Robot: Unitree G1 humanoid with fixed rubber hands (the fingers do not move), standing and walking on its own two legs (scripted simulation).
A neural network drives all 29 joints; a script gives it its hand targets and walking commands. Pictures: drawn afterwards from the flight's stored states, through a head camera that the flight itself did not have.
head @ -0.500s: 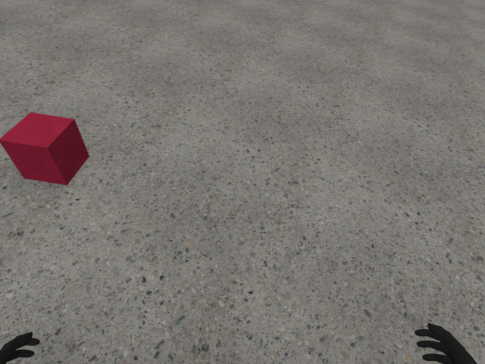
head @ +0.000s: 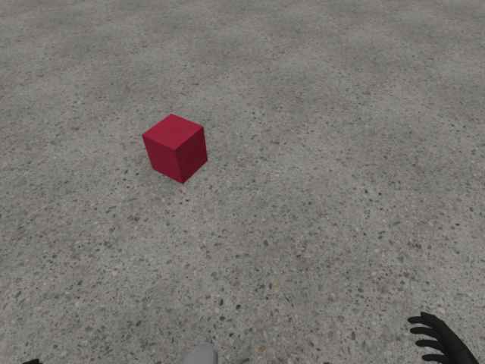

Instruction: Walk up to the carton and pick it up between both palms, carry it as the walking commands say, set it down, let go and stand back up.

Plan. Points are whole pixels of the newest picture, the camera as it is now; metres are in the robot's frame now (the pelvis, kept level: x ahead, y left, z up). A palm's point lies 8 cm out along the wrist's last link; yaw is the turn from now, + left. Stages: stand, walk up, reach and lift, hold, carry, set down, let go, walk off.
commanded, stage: walk up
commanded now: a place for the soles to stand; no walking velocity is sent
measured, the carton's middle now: (177, 148) +1.33 +0.55 -0.64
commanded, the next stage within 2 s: none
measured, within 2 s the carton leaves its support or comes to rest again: neither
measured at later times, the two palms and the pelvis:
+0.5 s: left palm (77, 242) +0.35 +0.40 -0.06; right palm (394, 248) +0.41 -0.26 -0.06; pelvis +0.26 +0.06 -0.03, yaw +12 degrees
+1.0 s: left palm (48, 204) +0.45 +0.53 -0.07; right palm (304, 142) +0.69 -0.08 -0.02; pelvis +0.45 +0.18 -0.01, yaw +18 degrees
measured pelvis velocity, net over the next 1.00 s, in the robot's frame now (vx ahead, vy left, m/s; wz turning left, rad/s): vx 0.45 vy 0.18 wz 0.31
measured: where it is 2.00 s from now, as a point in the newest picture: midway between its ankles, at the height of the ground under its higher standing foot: (192, 239)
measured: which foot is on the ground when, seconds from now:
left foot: up 0.00-0.12, down 0.14-0.48, up 0.50-0.80, down 0.82-1.00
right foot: down 0.00-0.16, up 0.18-0.46, down 0.48-0.84, up 0.86-1.00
